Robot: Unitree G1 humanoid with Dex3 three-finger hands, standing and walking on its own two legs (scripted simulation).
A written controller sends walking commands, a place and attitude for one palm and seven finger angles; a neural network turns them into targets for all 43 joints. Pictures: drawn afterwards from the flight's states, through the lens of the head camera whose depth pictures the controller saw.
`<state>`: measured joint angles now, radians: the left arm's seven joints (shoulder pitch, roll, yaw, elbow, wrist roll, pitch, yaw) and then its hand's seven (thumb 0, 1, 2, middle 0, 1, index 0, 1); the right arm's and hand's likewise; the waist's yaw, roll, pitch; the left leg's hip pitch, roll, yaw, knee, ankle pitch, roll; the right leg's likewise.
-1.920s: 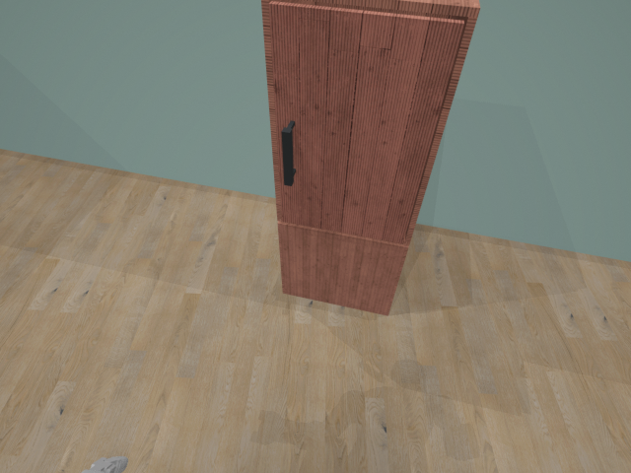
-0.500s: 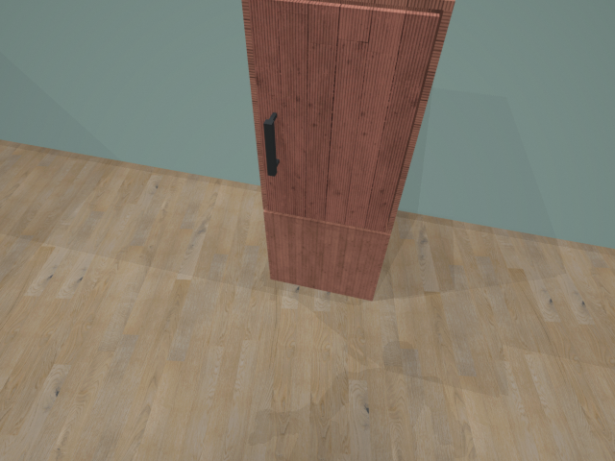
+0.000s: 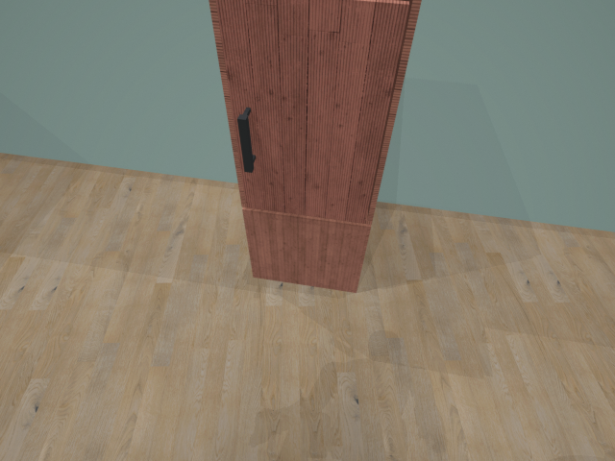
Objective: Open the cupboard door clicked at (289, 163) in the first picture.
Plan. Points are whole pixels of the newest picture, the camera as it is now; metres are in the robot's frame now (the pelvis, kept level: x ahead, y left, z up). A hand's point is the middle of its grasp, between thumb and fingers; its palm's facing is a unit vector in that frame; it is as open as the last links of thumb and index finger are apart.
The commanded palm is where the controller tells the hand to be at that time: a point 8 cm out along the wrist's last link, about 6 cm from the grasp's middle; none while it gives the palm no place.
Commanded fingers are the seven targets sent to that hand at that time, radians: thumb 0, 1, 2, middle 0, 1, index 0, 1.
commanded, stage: take the last steps up to it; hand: left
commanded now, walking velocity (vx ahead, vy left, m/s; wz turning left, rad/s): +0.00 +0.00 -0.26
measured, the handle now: (248, 140) +0.83 +0.20 -0.08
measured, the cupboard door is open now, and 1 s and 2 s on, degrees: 0 0 0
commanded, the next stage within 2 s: come to a stop and stand still in 0.86 s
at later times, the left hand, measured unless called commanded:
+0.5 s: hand out of the picture +0.02 +0.23 -0.19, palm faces +0.01 -0.99 -0.17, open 7.4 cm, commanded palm none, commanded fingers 0.00 0.90 0.90 -0.20 -0.30 -0.20 -0.30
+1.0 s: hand (227, 345) +0.34 +0.17 -0.18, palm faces -0.09 -0.99 -0.14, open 7.4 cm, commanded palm none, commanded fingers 0.00 0.90 0.90 -0.20 -0.30 -0.20 -0.30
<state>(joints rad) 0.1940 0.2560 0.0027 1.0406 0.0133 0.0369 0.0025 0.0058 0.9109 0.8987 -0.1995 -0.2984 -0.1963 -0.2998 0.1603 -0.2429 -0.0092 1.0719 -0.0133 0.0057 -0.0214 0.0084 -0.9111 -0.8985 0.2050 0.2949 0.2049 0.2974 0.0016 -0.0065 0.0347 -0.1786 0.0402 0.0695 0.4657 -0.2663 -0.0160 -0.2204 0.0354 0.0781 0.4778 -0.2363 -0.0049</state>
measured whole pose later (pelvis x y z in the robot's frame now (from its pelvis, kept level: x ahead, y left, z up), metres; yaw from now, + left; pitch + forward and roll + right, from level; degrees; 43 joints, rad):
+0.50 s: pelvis +0.05 +0.05 -0.01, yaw -4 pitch +0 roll +0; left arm 0.40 0.19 0.06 1.07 0.02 0.02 0.00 0.01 0.91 0.90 -0.20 -0.30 -0.20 -0.30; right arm 0.35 -0.20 -0.04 1.06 -0.02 -0.05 -0.01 0.01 -0.91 -0.90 0.20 0.29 0.20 0.30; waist 0.00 -0.04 -0.02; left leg -0.23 0.01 0.11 0.55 -0.31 0.04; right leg -0.29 0.00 0.10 0.74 -0.43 -0.03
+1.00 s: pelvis +0.22 +0.02 -0.02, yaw -5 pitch -1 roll +0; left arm 0.14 0.12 0.04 0.99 0.02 -0.07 0.00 0.00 0.91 0.90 -0.20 -0.30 -0.20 -0.30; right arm 0.48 -0.08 -0.03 1.19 -0.01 -0.04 -0.03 0.01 -0.91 -0.90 0.21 0.30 0.21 0.30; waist -0.05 0.01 0.08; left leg -0.17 0.03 0.07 1.03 -0.52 0.03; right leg -0.39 -0.01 -0.17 0.64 -0.22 -0.09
